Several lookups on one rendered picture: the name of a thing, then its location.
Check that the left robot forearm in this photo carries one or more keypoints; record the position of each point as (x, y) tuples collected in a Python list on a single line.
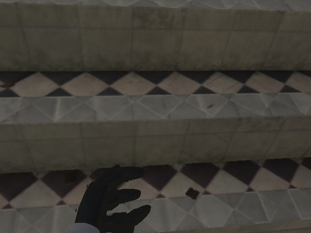
[(82, 227)]

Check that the left robot hand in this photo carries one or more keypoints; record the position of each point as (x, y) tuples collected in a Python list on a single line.
[(98, 199)]

